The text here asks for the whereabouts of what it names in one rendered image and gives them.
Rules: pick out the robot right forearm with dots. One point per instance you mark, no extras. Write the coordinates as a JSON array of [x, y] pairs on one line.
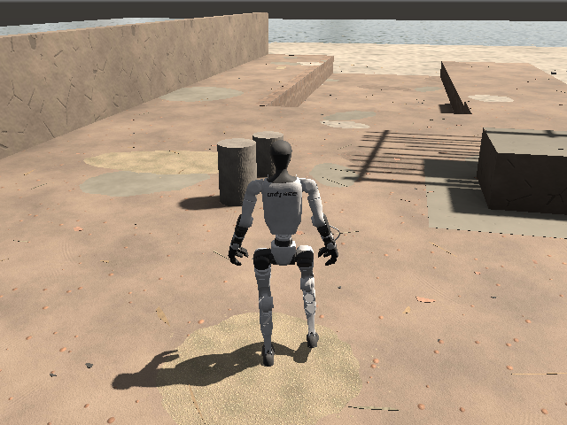
[[326, 235]]

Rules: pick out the robot right upper arm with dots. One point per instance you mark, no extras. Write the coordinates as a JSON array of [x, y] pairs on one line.
[[314, 200]]

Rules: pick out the humanoid robot torso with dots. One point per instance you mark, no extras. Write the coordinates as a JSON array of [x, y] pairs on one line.
[[282, 205]]

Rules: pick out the robot left upper arm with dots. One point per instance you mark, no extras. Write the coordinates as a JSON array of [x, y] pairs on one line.
[[253, 188]]

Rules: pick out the right robot hand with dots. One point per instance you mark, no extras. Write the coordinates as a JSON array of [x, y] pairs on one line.
[[326, 252]]

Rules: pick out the left robot hand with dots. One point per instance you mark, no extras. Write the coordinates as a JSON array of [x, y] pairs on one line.
[[239, 253]]

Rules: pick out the robot left shin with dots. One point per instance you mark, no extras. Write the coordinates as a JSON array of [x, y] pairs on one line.
[[266, 326]]

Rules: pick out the robot left forearm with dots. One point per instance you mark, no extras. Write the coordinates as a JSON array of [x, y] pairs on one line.
[[238, 236]]

